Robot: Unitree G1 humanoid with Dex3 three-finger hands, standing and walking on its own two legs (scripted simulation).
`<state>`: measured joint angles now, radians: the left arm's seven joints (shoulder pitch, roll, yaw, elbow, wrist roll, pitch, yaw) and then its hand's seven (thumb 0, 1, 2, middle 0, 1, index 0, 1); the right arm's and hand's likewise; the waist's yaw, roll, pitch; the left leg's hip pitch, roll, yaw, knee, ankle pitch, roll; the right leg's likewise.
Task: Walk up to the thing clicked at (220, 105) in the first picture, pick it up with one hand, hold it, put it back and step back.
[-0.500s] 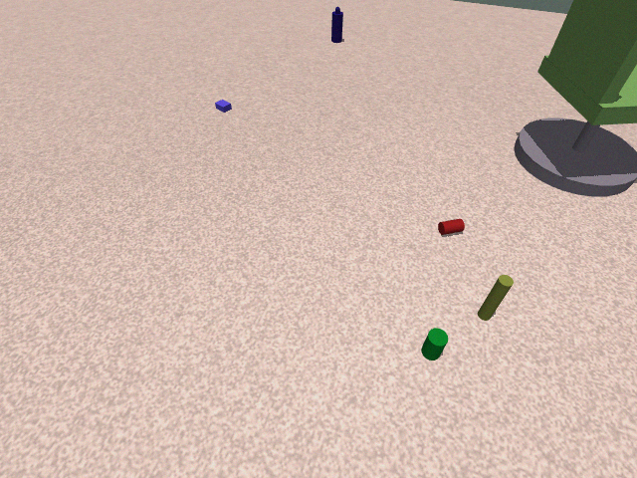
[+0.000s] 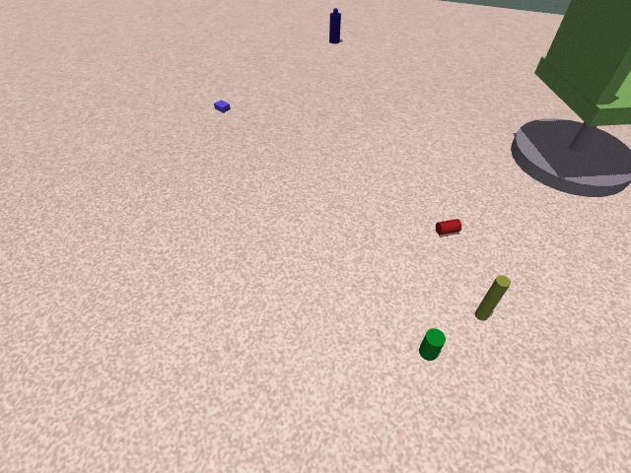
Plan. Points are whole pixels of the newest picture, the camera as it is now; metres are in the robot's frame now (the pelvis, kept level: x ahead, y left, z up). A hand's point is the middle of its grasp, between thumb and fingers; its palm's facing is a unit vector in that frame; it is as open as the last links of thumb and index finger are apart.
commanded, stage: stand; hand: left
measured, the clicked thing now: (222, 106) +2.24 +0.56 -0.76
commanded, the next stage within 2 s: walk up in 0.62 s
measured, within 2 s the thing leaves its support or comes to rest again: neither
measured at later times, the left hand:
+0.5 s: hand out of the picture +0.08 +0.25 -0.16, palm faces -0.03 -0.94 -0.34, open 7.4 cm
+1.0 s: hand out of the picture +0.09 +0.40 -0.18, palm faces +0.11 -0.91 -0.40, open 7.4 cm
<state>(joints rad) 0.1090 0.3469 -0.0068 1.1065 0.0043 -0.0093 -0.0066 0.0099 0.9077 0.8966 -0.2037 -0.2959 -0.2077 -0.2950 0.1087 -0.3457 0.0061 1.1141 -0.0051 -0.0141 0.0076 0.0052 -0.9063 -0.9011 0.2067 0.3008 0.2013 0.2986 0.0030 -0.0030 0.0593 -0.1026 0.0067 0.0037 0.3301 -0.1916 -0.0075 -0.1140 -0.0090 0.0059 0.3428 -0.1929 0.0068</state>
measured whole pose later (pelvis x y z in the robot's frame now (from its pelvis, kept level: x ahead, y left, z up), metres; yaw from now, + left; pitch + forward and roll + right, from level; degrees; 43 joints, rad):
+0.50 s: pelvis +0.00 +0.00 +0.00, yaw +0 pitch -2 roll +0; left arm 0.12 0.35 -0.01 1.11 0.01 -0.01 -0.01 0.01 0.91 0.90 -0.20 -0.30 -0.21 -0.30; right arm 0.11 -0.35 0.01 1.12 -0.01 -0.01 0.01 0.01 -0.91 -0.90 0.21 0.30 0.20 0.30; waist 0.00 0.00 0.06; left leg -0.10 0.00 0.00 0.32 -0.19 -0.01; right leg -0.10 -0.01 0.01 0.33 -0.19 0.01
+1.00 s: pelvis +0.10 +0.09 -0.03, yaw +6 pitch -2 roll -1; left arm 0.29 0.52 0.09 1.04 0.04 -0.04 -0.07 0.01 0.90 0.90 -0.21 -0.30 -0.21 -0.30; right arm 0.18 -0.46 -0.12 0.99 -0.02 -0.05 0.11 0.01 -0.91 -0.90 0.20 0.30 0.20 0.30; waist 0.04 -0.05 0.00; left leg -0.40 0.07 0.06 0.63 -0.17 0.00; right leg 0.00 -0.16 -0.07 0.54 -0.48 -0.02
